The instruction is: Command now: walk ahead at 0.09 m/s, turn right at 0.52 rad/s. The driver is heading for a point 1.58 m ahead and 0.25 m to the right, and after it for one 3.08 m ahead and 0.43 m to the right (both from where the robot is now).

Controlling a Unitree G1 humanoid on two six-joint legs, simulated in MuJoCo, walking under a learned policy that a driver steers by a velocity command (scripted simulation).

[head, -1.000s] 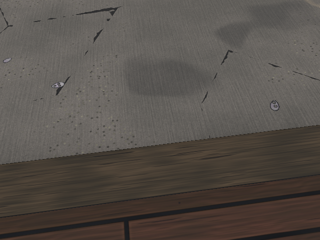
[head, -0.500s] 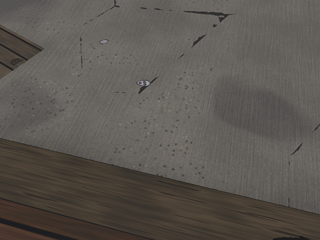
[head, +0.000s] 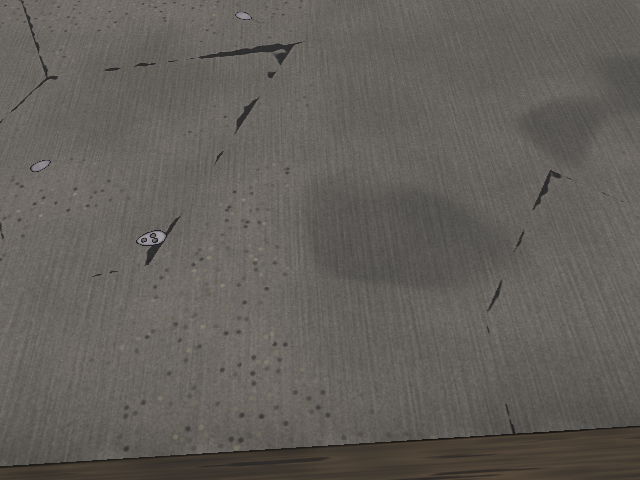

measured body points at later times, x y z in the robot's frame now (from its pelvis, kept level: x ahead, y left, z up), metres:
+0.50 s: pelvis +0.02 +0.05 +0.02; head +0.04 +0.06 +0.47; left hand +0.21 +0.28 -0.10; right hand +0.05 -0.25 -0.08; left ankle +0.05 +0.14 -0.72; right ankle +0.08 -0.05 -0.70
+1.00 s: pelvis +0.00 +0.05 +0.02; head +0.01 +0.04 +0.47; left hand +0.23 +0.22 -0.09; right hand -0.03 -0.22 -0.11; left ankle +0.04 +0.15 -0.72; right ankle -0.06 -0.05 -0.72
